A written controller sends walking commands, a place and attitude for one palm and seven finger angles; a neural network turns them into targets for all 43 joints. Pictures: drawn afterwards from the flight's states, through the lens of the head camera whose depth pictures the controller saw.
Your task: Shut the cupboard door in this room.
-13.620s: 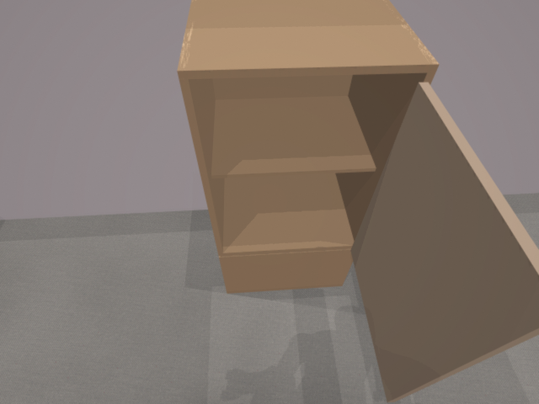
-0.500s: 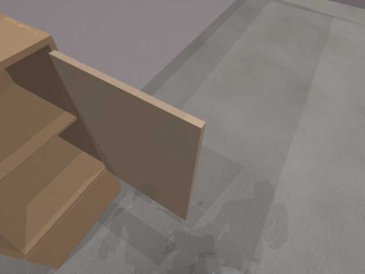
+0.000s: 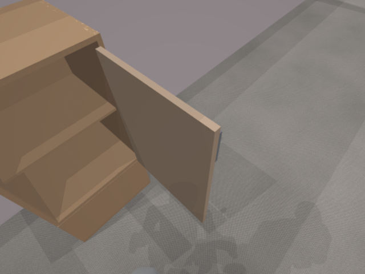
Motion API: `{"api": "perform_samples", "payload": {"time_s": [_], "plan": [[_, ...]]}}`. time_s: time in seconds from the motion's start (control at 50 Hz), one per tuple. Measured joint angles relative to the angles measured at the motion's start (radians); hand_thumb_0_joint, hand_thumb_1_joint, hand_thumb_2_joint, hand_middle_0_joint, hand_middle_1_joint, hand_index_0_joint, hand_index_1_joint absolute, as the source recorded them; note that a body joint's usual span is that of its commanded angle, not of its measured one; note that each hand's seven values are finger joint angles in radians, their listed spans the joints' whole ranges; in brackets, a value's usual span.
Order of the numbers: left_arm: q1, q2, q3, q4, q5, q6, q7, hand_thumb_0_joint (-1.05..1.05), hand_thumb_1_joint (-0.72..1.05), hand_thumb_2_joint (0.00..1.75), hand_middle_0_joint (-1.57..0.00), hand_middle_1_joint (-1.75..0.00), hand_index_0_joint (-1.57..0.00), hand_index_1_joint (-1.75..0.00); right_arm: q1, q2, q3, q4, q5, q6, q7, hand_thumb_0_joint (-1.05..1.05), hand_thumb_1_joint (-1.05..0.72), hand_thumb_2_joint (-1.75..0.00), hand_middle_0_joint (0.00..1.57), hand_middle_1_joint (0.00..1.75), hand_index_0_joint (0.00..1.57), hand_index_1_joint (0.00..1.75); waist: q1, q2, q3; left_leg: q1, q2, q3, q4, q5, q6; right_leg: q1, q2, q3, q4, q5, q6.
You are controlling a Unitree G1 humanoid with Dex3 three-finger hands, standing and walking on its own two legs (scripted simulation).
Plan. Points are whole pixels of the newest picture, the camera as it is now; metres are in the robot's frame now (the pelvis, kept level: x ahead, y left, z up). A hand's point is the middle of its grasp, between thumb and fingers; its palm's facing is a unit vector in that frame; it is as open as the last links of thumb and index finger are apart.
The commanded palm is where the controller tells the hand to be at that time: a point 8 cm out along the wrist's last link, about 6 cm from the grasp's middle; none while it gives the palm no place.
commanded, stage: turn or walk to find it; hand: left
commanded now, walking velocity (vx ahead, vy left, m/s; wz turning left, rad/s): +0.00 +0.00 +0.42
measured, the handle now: (208, 151) +0.41 -0.04 -0.02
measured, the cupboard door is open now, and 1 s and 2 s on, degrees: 89 89 89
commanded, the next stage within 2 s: stand and wait in 1.60 s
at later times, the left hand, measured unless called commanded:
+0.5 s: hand out of the picture +0.03 +0.20 -0.16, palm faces +0.27 -0.92 -0.30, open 7.4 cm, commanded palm none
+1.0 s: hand out of the picture -0.03 +0.23 -0.17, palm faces +0.46 -0.85 -0.27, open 7.4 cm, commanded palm none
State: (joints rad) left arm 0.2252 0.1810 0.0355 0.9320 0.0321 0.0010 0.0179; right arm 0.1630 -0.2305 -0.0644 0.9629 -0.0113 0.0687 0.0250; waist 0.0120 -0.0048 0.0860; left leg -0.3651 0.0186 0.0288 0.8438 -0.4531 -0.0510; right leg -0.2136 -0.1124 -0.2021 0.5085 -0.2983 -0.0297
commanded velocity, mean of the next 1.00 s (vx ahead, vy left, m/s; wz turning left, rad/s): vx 0.00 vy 0.00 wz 0.42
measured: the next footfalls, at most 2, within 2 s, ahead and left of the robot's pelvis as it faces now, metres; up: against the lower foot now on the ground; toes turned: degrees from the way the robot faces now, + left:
left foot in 0.10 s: +0.02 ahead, +0.15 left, +0.00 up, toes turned +7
right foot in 0.40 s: +0.07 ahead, -0.10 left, +0.00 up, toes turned +5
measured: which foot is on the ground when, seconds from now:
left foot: up 0.00-0.08, down 0.10-0.40, up 0.42-0.76, down 0.78-1.00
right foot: down 0.00-0.10, up 0.12-0.38, down 0.40-0.78, up 0.80-1.00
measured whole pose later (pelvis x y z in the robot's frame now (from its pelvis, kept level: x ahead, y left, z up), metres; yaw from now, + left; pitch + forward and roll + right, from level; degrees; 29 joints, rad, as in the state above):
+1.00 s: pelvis +0.00 +0.01 +0.00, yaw +25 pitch +0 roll +0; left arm 0.20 0.23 0.07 0.96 0.01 0.05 0.02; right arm 0.16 -0.19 -0.04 0.95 -0.03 0.03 0.00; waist 0.01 -0.01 0.08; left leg -0.24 -0.02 0.01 0.47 -0.24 0.02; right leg -0.41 -0.08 -0.06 0.92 -0.46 0.07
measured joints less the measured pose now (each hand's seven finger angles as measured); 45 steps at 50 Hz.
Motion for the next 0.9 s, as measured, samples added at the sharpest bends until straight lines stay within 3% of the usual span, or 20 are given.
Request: {"api": "perform_samples", "payload": {"time_s": [0.06, 0.1, 0.16, 0.22, 0.28, 0.34, 0.38, 0.4, 0.46, 0.52, 0.56, 0.7, 0.76, 0.78, 0.84, 0.9], "plan": [[0.008, 0.017, 0.008, 0.012, -0.002, 0.004, 0.000, 0.00, 0.90, 0.90, -0.21, -0.30, -0.20, -0.30, -0.011, 0.007, 0.009, -0.005, 0.002, -0.011, -0.003, 0.01, -0.91, -0.90, 0.20, 0.30, 0.20, 0.30, 0.009, -0.017, 0.005, 0.070, -0.002, 0.025, -0.176, 0.057, 0.008, -0.012, -0.015, -0.026, 0.039, -0.022, 0.012], [0.022, 0.030, 0.016, 0.019, -0.009, 0.012, -0.001, 0.00, 0.90, 0.90, -0.21, -0.30, -0.20, -0.30, -0.010, 0.005, 0.013, -0.016, -0.002, -0.024, -0.002, 0.01, -0.91, -0.90, 0.20, 0.30, 0.20, 0.30, 0.009, -0.015, -0.003, 0.129, 0.001, 0.033, -0.324, 0.186, 0.028, -0.036, -0.022, -0.046, 0.103, -0.057, 0.025], [0.020, 0.062, 0.029, 0.036, -0.013, 0.045, 0.002, 0.00, 0.91, 0.90, -0.21, -0.30, -0.20, -0.30, -0.018, 0.026, 0.016, -0.024, -0.007, -0.035, -0.008, 0.01, -0.91, -0.90, 0.20, 0.30, 0.20, 0.30, 0.013, -0.055, -0.003, 0.113, -0.024, 0.030, -0.294, 0.163, 0.053, -0.128, -0.017, 0.049, 0.319, -0.205, 0.058], [0.011, 0.068, 0.034, 0.046, -0.013, 0.059, 0.002, 0.01, 0.91, 0.90, -0.20, -0.30, -0.20, -0.30, -0.009, 0.031, 0.020, -0.027, -0.011, -0.038, -0.020, 0.01, -0.91, -0.90, 0.20, 0.30, 0.20, 0.30, 0.007, -0.040, -0.016, 0.118, -0.028, 0.003, -0.319, 0.161, 0.054, -0.199, 0.016, 0.113, 0.467, -0.200, 0.070], [0.002, 0.062, 0.033, 0.035, -0.016, 0.052, -0.001, 0.01, 0.91, 0.90, -0.20, -0.30, -0.19, -0.30, -0.002, 0.029, 0.023, -0.021, -0.014, -0.035, -0.024, 0.01, -0.91, -0.90, 0.20, 0.30, 0.20, 0.30, 0.004, -0.014, -0.022, 0.126, -0.028, -0.026, -0.347, 0.182, 0.050, -0.205, 0.033, 0.137, 0.436, -0.184, 0.077], [-0.008, 0.053, 0.028, 0.018, -0.020, 0.041, -0.002, 0.01, 0.91, 0.90, -0.20, -0.29, -0.19, -0.30, 0.002, 0.026, 0.022, -0.015, -0.016, -0.030, -0.022, 0.01, -0.90, -0.90, 0.20, 0.30, 0.21, 0.30, -0.001, 0.009, -0.025, 0.121, -0.028, -0.054, -0.342, 0.183, 0.038, -0.163, 0.049, 0.144, 0.300, -0.155, 0.079], [-0.008, 0.049, 0.024, 0.005, -0.020, 0.026, -0.002, 0.01, 0.91, 0.90, -0.20, -0.29, -0.19, -0.30, 0.008, 0.024, 0.020, -0.012, -0.013, -0.024, -0.020, 0.01, -0.90, -0.90, 0.20, 0.30, 0.21, 0.30, -0.002, 0.016, -0.029, 0.106, -0.033, -0.071, -0.310, 0.167, 0.025, -0.105, 0.056, 0.140, 0.146, -0.057, 0.079], [-0.008, 0.045, 0.022, 0.001, -0.017, 0.015, -0.001, 0.00, 0.91, 0.90, -0.20, -0.30, -0.19, -0.30, 0.011, 0.021, 0.017, -0.011, -0.009, -0.022, -0.018, 0.01, -0.90, -0.90, 0.20, 0.30, 0.21, 0.30, 0.000, 0.024, -0.032, 0.090, -0.033, -0.080, -0.277, 0.151, 0.021, -0.087, 0.060, 0.133, 0.100, -0.016, 0.059], [-0.011, 0.018, 0.012, -0.004, -0.011, -0.001, 0.001, 0.00, 0.91, 0.90, -0.20, -0.30, -0.19, -0.30, 0.012, 0.007, 0.001, -0.003, -0.007, -0.006, -0.016, 0.01, -0.91, -0.90, 0.20, 0.30, 0.21, 0.30, -0.004, 0.050, -0.026, -0.003, -0.048, -0.098, -0.005, -0.013, 0.030, -0.072, 0.056, 0.089, 0.110, -0.031, 0.003], [-0.002, -0.003, 0.009, -0.005, -0.009, -0.001, 0.006, 0.00, 0.91, 0.90, -0.20, -0.30, -0.20, -0.30, 0.008, -0.001, -0.010, 0.002, -0.007, 0.001, -0.010, 0.01, -0.91, -0.90, 0.20, 0.30, 0.20, 0.30, -0.007, 0.048, -0.020, -0.074, -0.044, -0.072, 0.221, -0.008, 0.024, -0.037, 0.045, 0.062, 0.061, -0.018, -0.005], [0.002, -0.010, 0.006, -0.001, -0.005, 0.001, 0.008, 0.00, 0.91, 0.90, -0.20, -0.30, -0.20, -0.30, 0.007, 0.000, -0.011, 0.001, -0.007, 0.001, -0.006, 0.01, -0.91, -0.90, 0.20, 0.30, 0.20, 0.30, -0.010, 0.038, -0.017, -0.077, -0.032, -0.050, 0.233, 0.001, 0.016, -0.019, 0.034, 0.047, 0.030, -0.004, -0.004], [0.008, -0.002, 0.007, 0.013, 0.000, -0.001, 0.001, 0.00, 0.91, 0.90, -0.21, -0.30, -0.20, -0.30, -0.008, 0.015, 0.005, 0.004, 0.001, -0.006, -0.005, 0.01, -0.91, -0.90, 0.20, 0.30, 0.20, 0.30, 0.007, -0.006, 0.003, 0.027, -0.003, 0.012, -0.052, -0.001, 0.010, -0.001, 0.002, -0.007, 0.012, 0.000, 0.011], [0.016, 0.014, 0.016, 0.025, -0.006, 0.007, 0.001, 0.00, 0.90, 0.90, -0.21, -0.30, -0.20, -0.30, -0.013, 0.021, 0.013, -0.005, 0.000, -0.020, -0.005, 0.01, -0.91, -0.90, 0.20, 0.30, 0.20, 0.30, 0.009, -0.018, 0.004, 0.106, -0.002, 0.042, -0.254, 0.112, 0.020, -0.017, -0.015, -0.034, 0.068, -0.031, 0.029], [0.022, 0.021, 0.020, 0.027, -0.010, 0.012, 0.000, 0.00, 0.90, 0.90, -0.21, -0.30, -0.20, -0.30, -0.012, 0.021, 0.013, -0.011, -0.003, -0.028, -0.004, 0.01, -0.91, -0.90, 0.20, 0.30, 0.20, 0.30, 0.008, -0.019, -0.002, 0.124, -0.001, 0.040, -0.310, 0.182, 0.039, -0.035, -0.021, -0.040, 0.109, -0.051, 0.037], [0.013, 0.050, 0.030, 0.046, -0.012, 0.047, 0.003, 0.00, 0.91, 0.90, -0.21, -0.30, -0.20, -0.30, -0.019, 0.043, 0.019, -0.019, -0.008, -0.038, -0.010, 0.01, -0.91, -0.90, 0.20, 0.30, 0.20, 0.30, 0.015, -0.057, 0.002, 0.113, -0.027, 0.046, -0.284, 0.161, 0.073, -0.128, -0.016, 0.057, 0.327, -0.210, 0.069], [-0.005, 0.056, 0.034, 0.056, -0.013, 0.059, 0.002, 0.01, 0.91, 0.90, -0.20, -0.30, -0.20, -0.30, -0.012, 0.046, 0.022, -0.021, -0.011, -0.042, -0.023, 0.01, -0.91, -0.90, 0.20, 0.30, 0.20, 0.30, 0.006, -0.038, -0.003, 0.120, -0.032, 0.019, -0.322, 0.172, 0.078, -0.197, 0.014, 0.117, 0.473, -0.195, 0.081]]}}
